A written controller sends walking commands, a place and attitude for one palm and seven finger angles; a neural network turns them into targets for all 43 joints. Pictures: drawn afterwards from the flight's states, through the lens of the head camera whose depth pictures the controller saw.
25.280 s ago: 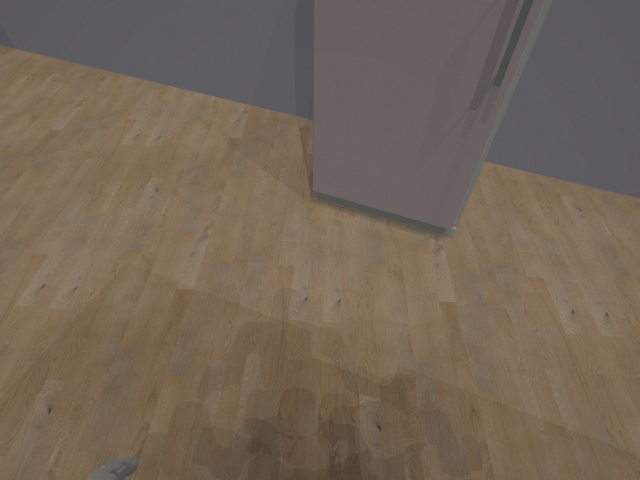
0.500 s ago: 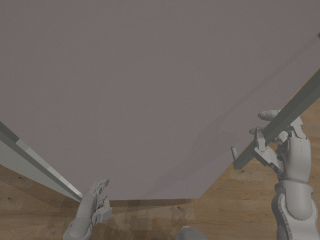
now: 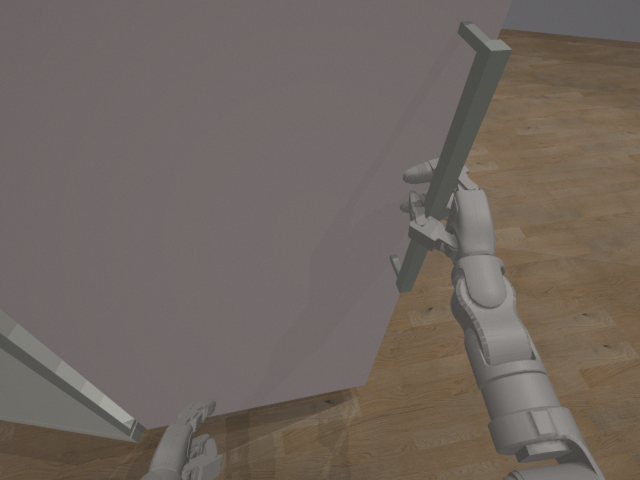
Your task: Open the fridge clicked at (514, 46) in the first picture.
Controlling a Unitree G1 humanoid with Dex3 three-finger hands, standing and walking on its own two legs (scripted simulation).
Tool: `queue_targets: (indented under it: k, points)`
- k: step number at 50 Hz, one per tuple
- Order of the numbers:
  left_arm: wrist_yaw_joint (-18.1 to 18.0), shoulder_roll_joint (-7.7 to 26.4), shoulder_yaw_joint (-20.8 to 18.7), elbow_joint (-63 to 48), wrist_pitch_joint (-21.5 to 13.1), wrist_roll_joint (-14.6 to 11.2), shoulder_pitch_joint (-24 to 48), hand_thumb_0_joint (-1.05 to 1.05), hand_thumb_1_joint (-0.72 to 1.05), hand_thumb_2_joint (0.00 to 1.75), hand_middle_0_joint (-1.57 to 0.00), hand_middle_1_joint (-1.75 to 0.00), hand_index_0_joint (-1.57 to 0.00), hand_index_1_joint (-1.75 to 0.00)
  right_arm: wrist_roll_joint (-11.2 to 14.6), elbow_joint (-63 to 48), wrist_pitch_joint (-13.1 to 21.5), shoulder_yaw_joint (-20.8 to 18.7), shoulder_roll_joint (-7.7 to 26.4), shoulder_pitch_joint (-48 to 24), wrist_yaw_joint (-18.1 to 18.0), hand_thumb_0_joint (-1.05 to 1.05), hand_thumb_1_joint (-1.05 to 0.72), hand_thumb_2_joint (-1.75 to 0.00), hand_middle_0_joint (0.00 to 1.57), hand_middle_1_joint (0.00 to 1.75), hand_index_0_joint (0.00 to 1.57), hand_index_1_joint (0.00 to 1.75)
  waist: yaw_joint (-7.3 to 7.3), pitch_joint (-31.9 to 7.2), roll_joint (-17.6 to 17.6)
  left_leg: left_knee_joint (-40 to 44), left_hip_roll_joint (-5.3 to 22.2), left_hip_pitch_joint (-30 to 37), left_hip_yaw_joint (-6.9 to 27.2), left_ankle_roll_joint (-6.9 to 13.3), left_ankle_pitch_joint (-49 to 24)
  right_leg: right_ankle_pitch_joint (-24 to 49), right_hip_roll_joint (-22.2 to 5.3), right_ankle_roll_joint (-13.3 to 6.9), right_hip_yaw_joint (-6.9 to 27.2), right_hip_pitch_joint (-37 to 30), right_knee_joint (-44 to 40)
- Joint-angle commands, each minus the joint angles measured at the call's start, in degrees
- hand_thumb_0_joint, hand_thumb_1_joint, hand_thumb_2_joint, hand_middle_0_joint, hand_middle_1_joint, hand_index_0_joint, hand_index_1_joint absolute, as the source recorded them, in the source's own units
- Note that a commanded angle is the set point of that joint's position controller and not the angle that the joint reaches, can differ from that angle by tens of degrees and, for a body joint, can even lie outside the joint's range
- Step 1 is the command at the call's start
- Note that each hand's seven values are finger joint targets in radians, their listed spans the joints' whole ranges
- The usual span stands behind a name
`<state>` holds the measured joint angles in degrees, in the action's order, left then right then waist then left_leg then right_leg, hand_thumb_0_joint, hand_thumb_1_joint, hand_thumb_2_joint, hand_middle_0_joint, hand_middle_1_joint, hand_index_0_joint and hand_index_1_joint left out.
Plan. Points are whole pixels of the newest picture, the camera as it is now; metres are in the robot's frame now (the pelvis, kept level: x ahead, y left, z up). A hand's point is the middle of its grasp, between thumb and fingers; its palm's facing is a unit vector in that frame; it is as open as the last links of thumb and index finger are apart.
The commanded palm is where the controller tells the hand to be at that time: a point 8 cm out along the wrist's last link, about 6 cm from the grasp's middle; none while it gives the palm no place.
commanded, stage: stop walking and hold the door back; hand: right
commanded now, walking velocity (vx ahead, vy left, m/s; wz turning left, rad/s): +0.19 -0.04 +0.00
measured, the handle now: (428, 191) +0.42 -0.13 +0.15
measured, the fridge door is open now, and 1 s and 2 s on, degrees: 70 66 66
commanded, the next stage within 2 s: loosen the grip on the handle in 0.72 s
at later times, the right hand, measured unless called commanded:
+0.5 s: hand (404, 198) +0.42 -0.10 +0.13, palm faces -0.01 +0.99 -0.12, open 5.2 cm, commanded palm +0.39 -0.15 +0.12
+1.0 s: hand (418, 194) +0.42 -0.12 +0.14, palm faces -0.02 +0.99 -0.10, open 7.1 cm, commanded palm +0.38 -0.16 +0.14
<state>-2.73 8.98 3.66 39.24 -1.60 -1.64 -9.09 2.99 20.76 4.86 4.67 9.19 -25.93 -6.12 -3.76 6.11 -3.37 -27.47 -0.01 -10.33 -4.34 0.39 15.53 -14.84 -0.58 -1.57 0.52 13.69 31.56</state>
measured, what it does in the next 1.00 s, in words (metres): stands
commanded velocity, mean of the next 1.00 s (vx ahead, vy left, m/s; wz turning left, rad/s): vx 0.02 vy -0.01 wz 0.00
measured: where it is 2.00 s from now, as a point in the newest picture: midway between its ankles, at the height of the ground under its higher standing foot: outside the picture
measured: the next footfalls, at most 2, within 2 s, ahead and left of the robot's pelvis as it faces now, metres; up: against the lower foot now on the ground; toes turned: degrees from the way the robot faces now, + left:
none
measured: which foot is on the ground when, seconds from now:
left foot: down 0.00-1.00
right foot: down 0.00-1.00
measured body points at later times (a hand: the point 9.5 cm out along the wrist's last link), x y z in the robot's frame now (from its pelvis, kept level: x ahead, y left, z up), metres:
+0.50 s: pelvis +0.03 -0.01 +0.00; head +0.05 +0.00 +0.45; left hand +0.13 +0.25 -0.11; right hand +0.41 -0.16 +0.14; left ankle +0.02 +0.12 -0.74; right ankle +0.02 -0.11 -0.74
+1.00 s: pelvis +0.03 +0.00 +0.00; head +0.04 +0.00 +0.45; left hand +0.17 +0.23 -0.09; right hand +0.41 -0.17 +0.15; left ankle +0.02 +0.12 -0.74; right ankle +0.02 -0.11 -0.74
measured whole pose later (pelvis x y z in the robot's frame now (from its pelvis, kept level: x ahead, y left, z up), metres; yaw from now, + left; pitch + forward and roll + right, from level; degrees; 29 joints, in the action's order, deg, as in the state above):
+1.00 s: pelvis +0.03 +0.00 +0.00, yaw +2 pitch +2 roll +0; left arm -0.1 9.9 0.3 37.5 -5.3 -1.6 -12.6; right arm 4.4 23.0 2.4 -4.6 12.7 -25.8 1.4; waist 0.2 -1.1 1.6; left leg -29.1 0.8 -15.2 -1.0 0.3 15.5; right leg -15.0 -0.9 -0.1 -4.1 14.4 27.9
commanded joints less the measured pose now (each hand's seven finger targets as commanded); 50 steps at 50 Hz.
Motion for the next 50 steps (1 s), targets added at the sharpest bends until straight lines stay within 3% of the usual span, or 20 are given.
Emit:
queue_targets:
  k: [1, 2, 3, 7, 10, 12, 14, 15, 17, 19, 21, 31, 40, 41, 42, 43, 44, 46, 47, 50]
  points:
    - [-2.32, 9.78, -4.63, -4.97, -3.16, -0.88, 1.94, 0.00, 0.90, 0.90, -0.20, -0.30, -0.20, -0.30, 0.05, -0.52, 2.66, -0.51, 3.89, -33.25, 1.05, 0.00, -0.90, -0.90, 0.45, 1.40, 0.45, 1.40, 4.21, -11.85, 21.54, 14.40, 11.66, 1.14, 20.79, 5.73, 20.38, -9.85, -0.74, -1.14, 1.57, 5.90, 3.42]
    - [-2.46, 9.32, -4.40, -4.66, -3.31, -0.46, 1.89, 0.00, 0.90, 0.90, -0.20, -0.30, -0.20, -0.30, 0.32, 0.22, 2.98, 0.18, 2.67, -35.34, 1.12, 0.00, -0.90, -0.90, 0.45, 1.40, 0.45, 1.40, 4.00, -11.12, 24.18, 15.93, 14.69, -0.15, 23.25, 7.57, 21.63, -7.86, 0.12, -0.42, 0.23, 6.63, 7.59]
    - [-2.69, 9.25, -4.52, -4.14, -3.83, -0.25, 2.07, 0.00, 0.90, 0.90, -0.20, -0.30, -0.20, -0.30, 0.33, 1.69, 3.22, -1.64, 3.93, -36.12, 1.08, 0.00, -0.90, -0.90, 0.45, 1.40, 0.45, 1.40, 3.94, -11.19, 20.46, 15.13, 15.42, -1.91, 23.40, 8.30, 20.47, -7.80, -0.03, -0.16, 0.42, 5.44, 8.34]
    - [-3.38, 9.66, -4.30, -2.30, -4.75, 0.05, -0.43, 0.00, 0.90, 0.90, -0.20, -0.30, -0.20, -0.30, -0.12, 5.37, 4.55, -3.65, 5.48, -35.44, 0.98, 0.00, -0.90, -0.90, 0.45, 1.40, 0.45, 1.40, 4.67, -16.39, 3.75, 2.28, 8.53, -3.67, 9.94, 3.70, 9.05, 2.11, -1.84, -1.65, -1.06, -8.52, -10.56]
    - [-2.89, 9.94, -4.17, -3.87, -4.53, -0.09, 1.96, 0.00, 0.90, 0.90, -0.20, -0.30, -0.20, -0.30, -0.10, 6.15, 5.80, -2.73, 3.22, -33.75, 1.56, 0.00, -0.90, -0.90, 0.45, 1.40, 0.45, 1.40, 3.57, -15.19, -4.28, -2.54, 2.65, -2.73, 3.54, -0.01, 8.64, -1.94, -10.19, -5.45, 11.27, -3.14, -13.73]
    - [-2.94, 9.90, -3.96, -4.61, -4.53, -0.19, 1.37, 0.00, 0.90, 0.90, -0.20, -0.30, -0.20, -0.30, -0.30, 5.80, 6.29, -3.90, 3.90, -30.62, 1.60, 0.00, -0.90, -0.90, 0.45, 1.40, 0.45, 1.40, 3.12, -13.56, 0.36, 0.21, 2.45, 0.54, 3.42, -0.07, 3.78, 4.48, -10.18, -6.16, 11.52, -1.35, -12.98]
    - [-2.65, 10.58, -4.80, -5.61, -4.81, -0.36, 0.48, 0.00, 0.90, 0.90, -0.20, -0.30, -0.20, -0.30, 0.17, 3.48, 6.61, -5.11, 4.66, -24.33, 1.92, 0.00, -0.90, -0.90, 0.45, 1.40, 0.45, 1.40, 3.53, -16.74, 10.97, 4.29, 5.61, 7.00, 7.70, 0.89, -10.33, 15.26, -7.05, -3.30, 5.57, -1.97, -7.12]
    - [-2.58, 10.27, -5.01, -5.99, -4.92, -0.46, 0.43, 0.00, 0.90, 0.90, -0.20, -0.30, -0.20, -0.30, 0.34, 2.53, 6.53, -4.00, 3.49, -23.46, 2.19, 0.00, -0.90, -0.90, 0.45, 1.40, 0.45, 1.40, 4.15, -18.02, 12.67, 4.68, 7.89, 8.36, 10.39, 1.48, -13.35, 14.38, -5.41, -1.81, 3.00, -2.19, -6.04]
    - [-2.46, 10.05, -4.87, -6.48, -4.93, -0.51, 0.59, 0.00, 0.90, 0.90, -0.20, -0.30, -0.20, -0.30, 0.61, -0.05, 6.51, -2.31, 1.97, -22.38, 2.29, 0.00, -0.90, -0.90, 0.45, 1.40, 0.45, 1.40, 4.56, -18.23, 8.88, 3.98, 8.71, 7.71, 10.41, 1.91, -14.42, 13.91, -5.06, -0.94, 2.32, -3.21, -7.08]
    - [-2.59, 10.84, -5.47, -5.90, -4.62, -0.18, -0.04, 0.00, 0.90, 0.90, -0.20, -0.30, -0.20, -0.30, 0.30, -1.23, 6.70, -6.62, 6.51, -19.94, 1.76, 0.00, -0.90, -0.90, 0.45, 1.40, 0.45, 1.40, 4.15, -19.02, 6.32, 4.19, 8.45, 6.98, 10.49, 1.47, -16.43, 15.52, -5.78, -1.01, 2.11, -5.46, -7.55]
    - [-2.60, 10.41, -5.26, -6.63, -4.49, -0.40, 0.65, 0.00, 0.90, 0.90, -0.20, -0.30, -0.20, -0.30, 0.24, -4.39, 6.89, -5.65, 5.63, -18.68, 1.83, 0.00, -0.90, -0.90, 0.45, 1.40, 0.45, 1.40, 4.39, -19.44, 4.93, 3.10, 8.09, 7.42, 8.82, 1.14, -20.54, 20.19, -6.41, -0.96, 2.27, -6.73, -7.32]
    - [-2.53, 10.39, -5.32, -8.49, -2.92, -0.02, 1.83, 0.00, 0.90, 0.90, -0.20, -0.30, -0.20, -0.30, -0.12, -12.15, 6.58, -7.91, 8.06, -8.85, 1.62, 0.00, -0.90, -0.90, 0.45, 1.40, 0.45, 1.40, 4.25, -20.11, 6.17, 3.46, 7.53, 6.61, 8.20, 0.79, -25.42, 25.42, -7.38, -0.79, 1.61, -9.87, -6.96]
    - [-2.79, 9.69, -4.60, -9.08, -1.84, 0.24, 2.50, 0.00, 0.90, 0.90, -0.20, -0.30, -0.20, -0.30, -0.28, -14.50, 5.67, -4.19, 4.97, -11.06, 1.67, 0.00, -0.90, -0.90, 0.45, 1.40, 0.45, 1.40, 4.41, -19.99, 5.11, 4.36, 6.61, 3.46, 8.77, 0.48, -21.86, 23.65, -8.15, -1.07, 1.73, -11.86, -7.52]
    - [-2.41, 4.31, -0.46, -13.69, -3.12, -1.86, -0.47, 0.00, 0.90, 0.90, -0.20, -0.30, -0.20, -0.30, -3.62, -31.80, 9.50, -29.99, 41.61, -49.47, -1.61, 0.00, -0.90, -0.90, 0.45, 1.40, 0.45, 1.40, 3.34, -14.84, -3.19, 1.22, 1.75, -0.66, 6.20, -1.75, 3.46, 15.86, -1.94, 0.85, -0.04, -8.67, -14.55]
    - [-2.34, 7.43, -7.03, -6.09, -5.12, 1.08, -1.45, 0.00, 0.90, 0.90, -0.20, -0.30, -0.20, -0.30, -4.49, -6.11, 2.29, -14.02, 13.51, -33.22, 4.92, 0.00, -0.78, -0.84, 0.45, 1.40, 0.45, 1.40, 3.99, -28.22, 9.99, -0.47, -1.84, 0.92, 1.04, 2.49, -16.50, 30.30, -1.74, 2.28, -3.61, -14.77, -8.70]
    - [-0.86, 11.50, -8.62, -7.59, -6.16, -0.35, -5.17, 0.00, 0.90, 0.90, -0.20, -0.30, -0.20, -0.30, -0.61, -6.81, 2.20, -13.30, 13.48, -25.23, 5.16, 0.00, -0.66, -0.78, 0.45, 1.40, 0.45, 1.40, 5.98, -27.17, 13.38, -1.21, -2.14, -1.53, 0.22, 1.26, -21.92, 41.62, -2.72, 3.38, -0.98, -14.01, -5.03]
    - [0.24, 12.01, -8.15, -7.94, -6.07, 0.09, -5.23, 0.00, 0.90, 0.90, -0.20, -0.30, -0.20, -0.30, -0.28, -11.63, 1.81, -11.97, 9.82, -23.56, 6.52, 0.00, -0.54, -0.73, 0.45, 1.40, 0.45, 1.40, 5.26, -32.02, 9.09, -2.13, -2.08, -3.63, 1.48, 0.31, -21.59, 44.48, -3.74, 3.42, -1.09, -17.54, -3.68]
    - [0.92, 11.68, -7.96, -7.41, -6.01, -0.35, -3.96, 0.00, 0.90, 0.90, -0.20, -0.30, -0.20, -0.30, 2.32, -8.32, 0.10, -15.67, 11.18, -20.05, 7.81, 0.00, -0.30, -0.61, 0.45, 1.40, 0.45, 1.40, 3.91, -29.19, -1.06, -0.62, -2.36, -5.34, 1.89, 0.86, -18.22, 39.85, -2.41, 3.69, -1.12, -18.23, -2.73]
    - [1.85, 11.39, -7.30, -7.30, -6.20, 0.10, -3.92, 0.00, 0.90, 0.90, -0.20, -0.30, -0.20, -0.30, 3.20, -12.17, 0.88, -11.70, 7.80, -22.23, 7.90, 0.00, -0.17, -0.55, 0.45, 1.40, 0.45, 1.40, 4.57, -28.84, -3.91, -0.71, -1.90, -5.44, 1.60, 0.95, -16.85, 35.75, -1.91, 3.81, -1.10, -17.37, -2.33]
    - [3.70, 11.40, -6.89, -7.99, -6.43, 0.17, -2.83, 0.00, 0.90, 0.90, -0.20, -0.30, -0.20, -0.30, 1.03, -11.23, 3.53, -9.79, 6.78, -17.83, 6.68, 0.00, 0.19, -0.37, 0.45, 1.40, 0.45, 1.40, 4.77, -22.06, -2.60, -1.25, -1.82, -7.35, 1.36, 1.19, -12.46, 20.26, -1.07, 1.99, -1.14, -8.62, -1.97]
